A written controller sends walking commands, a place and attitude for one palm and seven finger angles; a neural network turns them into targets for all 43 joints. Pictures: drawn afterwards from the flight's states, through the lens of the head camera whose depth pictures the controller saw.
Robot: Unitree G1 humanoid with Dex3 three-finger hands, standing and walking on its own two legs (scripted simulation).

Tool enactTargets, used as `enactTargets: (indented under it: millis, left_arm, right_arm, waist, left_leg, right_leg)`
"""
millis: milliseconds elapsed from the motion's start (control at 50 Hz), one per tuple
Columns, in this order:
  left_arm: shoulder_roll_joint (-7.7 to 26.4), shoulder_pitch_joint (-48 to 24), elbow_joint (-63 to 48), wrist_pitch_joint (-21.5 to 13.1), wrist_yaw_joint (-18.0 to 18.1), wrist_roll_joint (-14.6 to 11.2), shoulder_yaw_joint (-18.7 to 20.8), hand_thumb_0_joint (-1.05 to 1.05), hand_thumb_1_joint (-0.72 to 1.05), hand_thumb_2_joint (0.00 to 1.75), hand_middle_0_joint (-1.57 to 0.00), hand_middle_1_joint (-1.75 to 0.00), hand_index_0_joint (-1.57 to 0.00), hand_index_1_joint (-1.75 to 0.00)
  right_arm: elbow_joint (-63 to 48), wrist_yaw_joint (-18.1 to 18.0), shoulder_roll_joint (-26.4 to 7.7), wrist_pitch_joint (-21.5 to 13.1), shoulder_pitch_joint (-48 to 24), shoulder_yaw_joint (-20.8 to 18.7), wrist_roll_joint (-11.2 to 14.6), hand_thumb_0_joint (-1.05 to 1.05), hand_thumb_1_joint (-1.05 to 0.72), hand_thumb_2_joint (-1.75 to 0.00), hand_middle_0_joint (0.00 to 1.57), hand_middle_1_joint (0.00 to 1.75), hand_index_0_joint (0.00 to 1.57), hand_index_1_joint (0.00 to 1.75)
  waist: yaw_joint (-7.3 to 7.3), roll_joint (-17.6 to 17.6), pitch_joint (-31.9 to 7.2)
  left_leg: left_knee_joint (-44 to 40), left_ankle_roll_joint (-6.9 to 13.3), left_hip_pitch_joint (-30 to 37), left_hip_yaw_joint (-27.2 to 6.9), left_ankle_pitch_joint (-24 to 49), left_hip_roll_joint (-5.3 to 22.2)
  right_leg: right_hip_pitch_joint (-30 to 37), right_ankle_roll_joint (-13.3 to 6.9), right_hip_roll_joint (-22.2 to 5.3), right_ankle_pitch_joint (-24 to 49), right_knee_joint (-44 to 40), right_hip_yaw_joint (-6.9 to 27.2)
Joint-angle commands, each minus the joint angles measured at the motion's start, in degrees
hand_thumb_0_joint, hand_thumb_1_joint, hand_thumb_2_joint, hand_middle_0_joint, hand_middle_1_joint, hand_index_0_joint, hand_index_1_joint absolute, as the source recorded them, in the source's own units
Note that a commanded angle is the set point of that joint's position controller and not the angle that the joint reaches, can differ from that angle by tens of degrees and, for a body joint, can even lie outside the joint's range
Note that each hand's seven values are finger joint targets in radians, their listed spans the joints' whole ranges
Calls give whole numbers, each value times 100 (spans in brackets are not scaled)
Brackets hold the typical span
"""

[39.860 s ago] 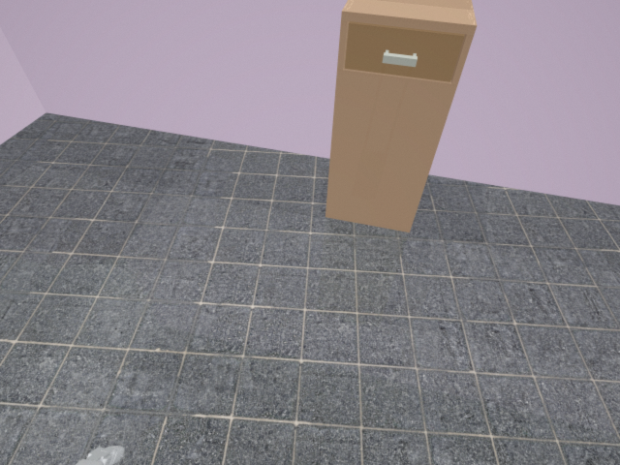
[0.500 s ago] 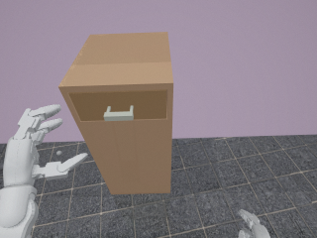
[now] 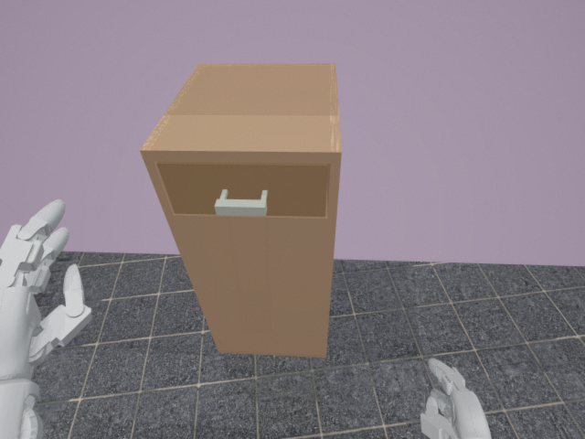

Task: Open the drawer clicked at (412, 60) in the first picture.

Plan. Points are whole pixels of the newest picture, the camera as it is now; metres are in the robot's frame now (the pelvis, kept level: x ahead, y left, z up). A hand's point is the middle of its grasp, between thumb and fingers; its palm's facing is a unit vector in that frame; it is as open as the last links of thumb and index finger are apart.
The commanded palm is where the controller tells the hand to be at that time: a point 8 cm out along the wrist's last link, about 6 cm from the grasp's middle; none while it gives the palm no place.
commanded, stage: step back with the hand held close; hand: left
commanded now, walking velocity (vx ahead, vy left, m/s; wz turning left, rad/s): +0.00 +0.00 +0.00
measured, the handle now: (242, 200) +0.55 +0.19 +0.00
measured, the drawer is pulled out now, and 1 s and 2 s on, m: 0.00 0.00 0.00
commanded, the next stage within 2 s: stop stepping back and stand still in 1.20 s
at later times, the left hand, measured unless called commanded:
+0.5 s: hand (83, 313) +0.19 +0.25 +0.15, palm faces +0.25 -0.85 -0.46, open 7.4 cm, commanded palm +0.12 +0.30 +0.19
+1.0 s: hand out of the picture +0.07 +0.28 +0.17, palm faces +0.44 -0.82 -0.37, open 7.4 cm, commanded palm +0.00 +0.32 +0.19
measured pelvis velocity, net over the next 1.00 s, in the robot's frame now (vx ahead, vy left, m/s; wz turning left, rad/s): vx -0.13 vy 0.04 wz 0.00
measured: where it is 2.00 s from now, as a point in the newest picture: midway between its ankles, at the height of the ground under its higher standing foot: outside the picture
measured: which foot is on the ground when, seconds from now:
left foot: down 0.00-0.80, up 0.82-0.92, down 0.94-1.00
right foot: down 0.00-0.94, up 0.96-1.00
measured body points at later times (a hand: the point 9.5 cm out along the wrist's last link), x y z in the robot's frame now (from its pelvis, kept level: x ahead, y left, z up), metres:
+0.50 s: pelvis -0.02 +0.03 -0.01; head +0.00 +0.06 +0.44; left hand +0.17 +0.30 +0.18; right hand +0.13 -0.23 -0.07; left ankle +0.01 +0.12 -0.74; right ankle -0.01 -0.09 -0.74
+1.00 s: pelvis -0.13 +0.04 -0.02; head -0.13 +0.07 +0.42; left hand +0.04 +0.32 +0.19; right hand +0.02 -0.20 -0.10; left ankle -0.08 +0.14 -0.75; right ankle -0.04 -0.08 -0.72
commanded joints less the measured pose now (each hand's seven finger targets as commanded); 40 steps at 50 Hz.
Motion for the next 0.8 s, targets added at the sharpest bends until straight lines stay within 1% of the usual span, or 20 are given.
enactTargets:
  millis: [0, 80, 100, 120, 140, 180, 240, 300, 320, 340, 380, 440, 500, 600, 680, 700, 720, 740, 760, 780]
  left_arm:
    - [985, -516, -1233, -374, 104, -4, 610, 0, 90, 90, -20, -30, -20, -30]
    - [1015, -429, -1229, -357, 113, -12, 665, 0, 90, 90, -20, -30, -20, -30]
    - [1529, -549, -1311, -502, 148, 61, 1304, 0, 90, 90, -20, -30, -20, -30]
    - [1492, -469, -1332, -568, 145, 95, 1312, 0, 90, 90, -20, -30, -20, -30]
    - [1114, -246, -1192, -516, 155, 144, 904, 0, 90, 90, -20, -30, -20, -30]
    - [835, -61, -1205, -451, 185, 189, 660, 0, 90, 90, -20, -30, -20, -30]
    - [915, 288, -1459, -449, 278, 197, 744, 0, 90, 90, -20, -30, -20, -30]
    - [1193, 524, -1924, -497, 315, 186, 1013, 0, 90, 90, -20, -30, -20, -30]
    - [1380, 566, -2132, -521, 326, 205, 1179, 0, 90, 90, -20, -30, -20, -30]
    - [1297, 695, -2267, -538, 369, 218, 1105, 0, 90, 90, -20, -30, -20, -30]
    - [1454, 891, -2459, -571, 336, 190, 1285, 0, 90, 90, -20, -30, -20, -30]
    - [1469, 1014, -2648, -642, 332, 179, 1302, 0, 90, 90, -20, -30, -20, -30]
    - [1369, 1067, -2439, -709, 345, 158, 1311, 0, 90, 90, -20, -30, -20, -30]
    - [1077, 906, -2124, -753, 432, 243, 1159, 0, 90, 90, -20, -30, -20, -30]
    - [921, 432, -1878, -708, 530, 384, 1073, 0, 90, 90, -20, -30, -20, -30]
    - [911, 356, -1904, -697, 547, 406, 1049, 0, 90, 90, -20, -30, -20, -30]
    - [1027, 204, -2058, -700, 553, 427, 1088, 0, 90, 90, -20, -30, -20, -30]
    - [998, 164, -2026, -694, 572, 417, 978, 0, 90, 90, -20, -30, -20, -30]
    - [1078, 71, -2044, -686, 609, 447, 980, 0, 90, 90, -20, -30, -20, -30]
    - [1106, -139, -2145, -682, 631, 472, 925, 0, 90, 90, -20, -30, -20, -30]
  right_arm:
    - [-896, -9, -611, -347, -758, -231, 18, 0, -90, -90, 20, 30, 20, 30]
    - [-897, -1, -599, -353, -764, -242, 26, 0, -90, -90, 20, 30, 20, 30]
    - [-1131, -38, -839, -167, -566, -296, 16, 0, -90, -90, 20, 30, 20, 30]
    - [-1101, -38, -786, -68, -564, -310, -40, 0, -90, -90, 20, 30, 20, 30]
    - [-1060, -55, -801, 21, -498, -330, -88, 0, -90, -90, 20, 30, 20, 30]
    - [-1215, -32, -757, 128, -321, -355, -39, 0, -90, -90, 20, 30, 20, 30]
    - [-1327, -28, -764, 227, -161, -410, -8, 0, -90, -90, 20, 30, 20, 30]
    - [-1535, -8, -756, 241, -215, -451, 55, 0, -90, -90, 20, 30, 20, 30]
    - [-1568, -23, -753, 233, -259, -477, 34, 0, -90, -90, 20, 30, 20, 30]
    - [-1614, -34, -729, 249, -188, -461, 6, 0, -90, -90, 20, 30, 20, 30]
    - [-1685, 22, -679, 212, -264, -462, 81, 0, -90, -90, 20, 30, 20, 30]
    - [-1688, 54, -697, 149, -268, -434, 68, 0, -90, -90, 20, 30, 20, 30]
    - [-1627, 78, -758, 86, -210, -431, 54, 0, -90, -90, 20, 30, 20, 30]
    - [-1509, -7, -826, -65, -12, -454, -100, 0, -90, -90, 20, 30, 20, 30]
    - [-1404, -90, -852, -129, 30, -462, -179, 0, -90, -90, 20, 30, 20, 30]
    - [-1399, -100, -856, -137, 58, -472, -158, 0, -90, -90, 20, 30, 20, 30]
    - [-1424, -110, -848, -141, 79, -489, -169, 0, -90, -90, 20, 30, 20, 30]
    - [-1386, -113, -781, -109, 91, -486, -173, 0, -90, -90, 20, 30, 20, 30]
    - [-1314, -116, -802, -68, 150, -517, -162, 0, -90, -90, 20, 30, 20, 30]
    - [-1204, -100, -766, -35, 156, -528, -166, 0, -90, -90, 20, 30, 20, 30]
  waist:
    - [-62, -156, -205]
    - [-27, -85, -294]
    - [-323, -318, 167]
    - [-305, -245, 118]
    - [-407, -716, 50]
    - [-475, -846, -283]
    - [-492, -590, -757]
    - [-451, -368, -1144]
    - [-403, -171, -1240]
    - [-408, -48, -1311]
    - [-350, 148, -1548]
    - [-362, 430, -1316]
    - [-386, 553, -1017]
    - [-492, 520, -615]
    - [-567, 604, -267]
    - [-574, 431, -285]
    - [-586, -99, -275]
    - [-621, -632, -272]
    - [-628, -1095, -255]
    - [-634, -1550, -389]
  left_leg:
    - [-263, 67, 289, 2, 630, 11]
    - [-249, 64, 284, 5, 664, 18]
    - [-26, 137, 26, -247, 360, 85]
    - [63, 115, -58, -288, 257, 56]
    - [248, 108, -100, -317, 316, 88]
    - [637, 86, -191, -223, 240, 121]
    - [609, 63, -340, -236, 936, 275]
    - [427, 94, -356, -256, 2148, 487]
    - [401, 93, -365, -286, 2422, 527]
    - [354, 94, -434, -415, 2883, 610]
    - [315, 140, -522, -376, 2878, 673]
    - [150, 165, -989, -462, 2298, 726]
    - [-74, 238, -1680, -544, 1209, 804]
    - [-538, 333, -2500, -810, -84, 1072]
    - [-743, 517, -3613, -954, -2247, 1188]
    - [-468, 473, -3615, -852, -2584, 1032]
    - [12, 351, -3253, -697, -2622, 742]
    - [732, 178, -2629, -547, -2475, 344]
    - [1927, -9, -1701, -320, -2119, -12]
    - [3016, -76, -994, -234, -1801, -198]
  right_leg:
    - [-489, 171, -309, 384, -489, 317]
    - [-426, 163, -331, 434, -460, 350]
    - [-1362, 133, -475, 518, -730, 945]
    - [-1359, 92, -570, 578, -771, 971]
    - [-1432, 62, -651, 688, -690, 1001]
    - [-1401, -4, -933, 744, -546, 1150]
    - [-990, -53, -992, 1581, -45, 1061]
    - [-614, 115, -742, 2327, 532, 745]
    - [-593, 142, -671, 2408, 687, 687]
    - [-458, 158, -530, 2430, 888, 526]
    - [-353, 199, -485, 2119, 1102, 466]
    - [-417, 208, -434, 1662, 1192, 461]
    - [-414, 212, -371, 1010, 1313, 479]
    - [-446, 250, -162, -146, 1755, 291]
    - [-211, 233, -141, -699, 2105, 368]
    - [-317, 160, -233, -675, 1871, 514]
    - [-847, 37, -401, -825, 1292, 898]
    - [-1681, -168, -830, -1438, 397, 1545]
    - [-2896, -429, -1424, -2290, -444, 2351]
    - [-3602, -631, -1985, -2719, -966, 2815]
